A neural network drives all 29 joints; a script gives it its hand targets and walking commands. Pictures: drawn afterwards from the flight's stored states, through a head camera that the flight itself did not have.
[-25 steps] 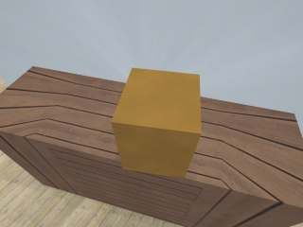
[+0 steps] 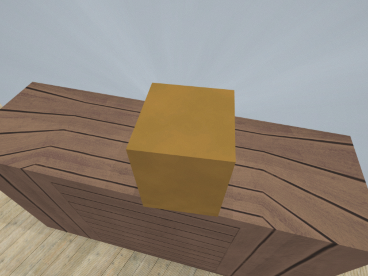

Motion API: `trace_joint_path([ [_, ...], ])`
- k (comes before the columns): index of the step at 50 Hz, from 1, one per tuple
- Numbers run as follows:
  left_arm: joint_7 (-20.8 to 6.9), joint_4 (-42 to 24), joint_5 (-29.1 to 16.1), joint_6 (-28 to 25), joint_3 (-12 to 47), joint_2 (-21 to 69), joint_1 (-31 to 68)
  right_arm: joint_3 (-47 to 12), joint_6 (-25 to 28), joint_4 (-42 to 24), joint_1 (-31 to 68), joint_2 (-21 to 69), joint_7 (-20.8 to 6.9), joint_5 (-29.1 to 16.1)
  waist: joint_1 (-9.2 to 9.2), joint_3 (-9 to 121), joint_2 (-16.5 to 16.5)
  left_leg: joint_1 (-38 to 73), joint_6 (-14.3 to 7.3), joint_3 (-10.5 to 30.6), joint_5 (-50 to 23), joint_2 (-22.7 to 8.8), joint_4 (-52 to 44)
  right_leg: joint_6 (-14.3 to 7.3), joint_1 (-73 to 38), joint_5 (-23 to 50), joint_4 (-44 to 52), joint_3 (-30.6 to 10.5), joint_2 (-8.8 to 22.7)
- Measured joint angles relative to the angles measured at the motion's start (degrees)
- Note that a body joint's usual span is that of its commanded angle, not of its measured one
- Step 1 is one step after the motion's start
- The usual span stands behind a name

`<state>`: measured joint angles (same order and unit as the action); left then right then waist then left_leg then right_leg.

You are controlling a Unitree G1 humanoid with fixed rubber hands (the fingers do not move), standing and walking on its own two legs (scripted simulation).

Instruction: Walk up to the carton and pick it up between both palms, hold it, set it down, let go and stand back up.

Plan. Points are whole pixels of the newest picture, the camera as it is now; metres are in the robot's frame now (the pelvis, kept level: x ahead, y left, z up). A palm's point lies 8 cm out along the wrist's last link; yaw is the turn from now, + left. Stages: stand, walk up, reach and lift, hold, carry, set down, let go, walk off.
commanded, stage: walk up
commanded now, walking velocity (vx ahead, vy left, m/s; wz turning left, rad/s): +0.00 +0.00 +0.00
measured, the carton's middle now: (186, 151) +0.40 +0.02 +0.03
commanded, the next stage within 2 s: stand in 1.34 s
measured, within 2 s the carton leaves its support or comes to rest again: neither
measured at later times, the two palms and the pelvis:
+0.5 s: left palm out of the picture +0.01 +0.21 -0.15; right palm out of the picture -0.04 -0.22 -0.15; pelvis +0.00 +0.00 +0.00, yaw -2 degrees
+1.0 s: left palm out of the picture +0.01 +0.23 -0.15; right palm out of the picture -0.04 -0.25 -0.16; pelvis -0.04 -0.01 -0.02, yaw -5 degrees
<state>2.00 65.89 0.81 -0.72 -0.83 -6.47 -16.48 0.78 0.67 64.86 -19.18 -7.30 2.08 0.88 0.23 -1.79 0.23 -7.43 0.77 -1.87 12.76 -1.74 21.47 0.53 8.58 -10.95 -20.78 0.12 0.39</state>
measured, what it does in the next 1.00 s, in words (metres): stands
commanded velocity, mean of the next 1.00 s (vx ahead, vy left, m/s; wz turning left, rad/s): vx -0.03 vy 0.00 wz -0.09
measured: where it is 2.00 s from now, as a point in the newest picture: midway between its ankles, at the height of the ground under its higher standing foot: outside the picture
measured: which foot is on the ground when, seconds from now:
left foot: down 0.00-1.00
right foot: down 0.00-1.00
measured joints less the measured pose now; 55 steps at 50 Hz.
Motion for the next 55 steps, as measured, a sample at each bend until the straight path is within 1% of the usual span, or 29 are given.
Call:
trace_joint_path([
  [4, 0.0, 0.2, -0.2, 0.0, 0.0, 0.0, -0.4, -0.2, 0.1, 0.2, -0.1, 0.4, 0.0, -0.1, -0.13, 0.1, -0.2, 0.1, 0.1, -0.1, 0.0, -0.1, 0.0, -0.1, 0.0, 0.0, 0.0, -0.1, -0.1],
  [8, -0.3, -1.2, -0.4, 0.7, -0.5, -0.4, -0.6, 0.4, -0.2, -1.1, 0.7, -0.1, 0.8, -0.3, -0.56, -0.3, -0.4, -2.0, 0.2, -1.2, 1.2, -0.2, 2.8, 0.1, 3.0, -1.2, -3.8, -1.2, -0.2],
  [12, -0.2, -3.0, -0.2, 1.1, -0.8, -1.2, 0.0, 1.1, -0.6, -2.6, 1.5, -0.9, 1.3, -0.1, -0.48, -0.2, -0.6, -3.8, 0.0, -2.3, 2.3, -0.3, 5.0, 0.1, 5.8, -2.4, -7.1, -2.4, -0.3],
  [16, -0.2, -4.6, 0.0, 1.0, -1.0, -1.7, 0.8, 1.6, -1.0, -3.5, 2.0, -1.6, 1.3, -0.1, -0.23, 0.3, -0.4, -4.7, 0.1, -3.0, 2.6, -0.6, 5.8, -0.1, 7.1, -2.6, -8.1, -3.1, -0.6],
  [20, 0.0, -4.5, 0.0, 0.6, -0.7, -1.6, 1.3, 1.2, -0.7, -2.8, 1.5, -1.4, 0.4, -0.1, 0.44, 0.9, 0.0, -3.5, 0.2, -2.5, 1.6, -0.8, 3.8, -0.3, 5.4, -1.6, -5.4, -2.6, -0.8],
  [25, -0.1, -3.5, -0.2, 0.3, -0.5, -1.2, 0.8, 0.6, -0.2, -1.5, 0.2, -0.5, -0.3, -0.1, 0.59, 1.0, 0.1, -2.0, 0.3, -1.9, 0.7, -0.8, 1.7, -0.4, 3.3, -0.4, -2.6, -1.9, -0.8],
  [31, -0.5, -3.9, -0.3, 0.7, -0.8, -1.3, -0.1, 0.9, -0.3, -2.0, 0.3, -0.5, 0.4, -0.1, -0.13, 0.3, -0.3, -3.0, 0.3, -2.9, 1.6, -0.9, 3.4, -0.2, 5.0, -1.2, -5.0, -2.9, -0.9],
  [39, -0.2, -2.6, -0.2, 0.3, -0.3, -1.0, -0.7, 0.6, -0.1, -0.9, -0.1, -0.3, -0.1, -0.2, 0.31, 0.6, -0.2, -1.6, 0.0, -2.5, 0.9, -0.6, 1.6, -0.1, 3.2, -0.5, -2.7, -2.5, -0.7],
  [44, -0.2, -5.8, -0.6, 0.8, -1.3, -2.1, 0.9, 1.9, -1.2, -3.7, 2.7, -1.4, 1.4, -1.0, -0.49, -2.2, -0.6, -6.8, -0.2, -3.8, 3.2, -1.3, 8.8, 0.1, 10.1, -1.4, -11.8, -3.6, -1.3],
  [46, 0.1, -7.3, -0.2, 1.7, -1.9, -3.0, 1.6, 2.6, -2.3, -4.8, 4.0, -2.2, 1.8, -0.7, -0.5, -2.7, -0.8, -8.6, -0.5, -4.4, 3.9, -1.8, 11.4, -0.2, 13.8, -2.4, -18.3, -2.8, -1.5],
  [48, 0.0, -8.0, 0.6, 2.9, -2.3, -3.6, 1.5, 2.9, -3.0, -5.6, 4.5, -2.9, 1.8, 0.4, -0.24, -1.7, -0.5, -9.4, -0.9, -4.9, 4.5, -2.4, 12.5, -1.1, 16.3, -11.7, -27.5, -0.9, -1.5],
  [49, -0.2, -8.2, 0.9, 3.3, -2.3, -3.7, 1.2, 3.0, -3.1, -5.7, 4.6, -3.1, 1.7, 0.8, -0.04, -0.8, -0.2, -9.4, -0.8, -4.9, 4.3, -2.5, 12.1, -1.6, 16.0, -14.1, -29.3, -0.1, -1.2],
  [50, -0.4, -8.3, 1.1, 3.4, -2.2, -3.7, 1.0, 2.9, -3.1, -5.6, 4.5, -3.4, 1.5, 0.9, -0.05, 0.1, 0.1, -9.2, -0.5, -4.8, 3.8, -2.5, 11.3, -2.0, 14.3, -14.4, -27.5, 0.6, -0.8],
  [51, -0.4, -8.4, 1.1, 3.1, -2.1, -3.4, 0.6, 2.8, -3.0, -5.3, 4.4, -3.5, 1.2, 0.8, -0.24, 0.8, 0.5, -8.9, -0.1, -4.6, 3.2, -2.5, 10.7, -2.2, 11.5, -12.6, -22.6, 1.0, -0.4],
  [52, -0.2, -8.5, 1.2, 2.4, -1.9, -3.3, -0.1, 2.7, -2.9, -5.1, 4.4, -3.5, 0.8, 0.8, -0.47, 1.4, 0.4, -9.1, 0.2, -4.5, 3.1, -2.3, 10.8, -2.0, 8.1, -9.9, -15.8, 0.8, 0.0],
  [53, 0.0, -8.2, 1.3, 1.6, -1.7, -3.0, -0.8, 2.5, -2.8, -5.0, 4.6, -3.5, 0.4, 0.8, -0.61, 1.7, 0.5, -9.6, 0.3, -4.5, 4.1, -2.4, 11.8, -1.8, 6.5, -7.7, -11.8, 0.4, 0.0],
  [55, 0.2, -6.9, 1.0, 0.6, -0.7, -1.5, -1.9, 2.3, -3.2, -4.5, 4.8, -3.5, -0.1, 0.1, -0.29, 1.9, 1.6, -9.1, -0.3, -2.3, 8.2, -1.8, 11.7, -2.2, 5.2, -6.0, -9.8, 1.1, -0.6],
])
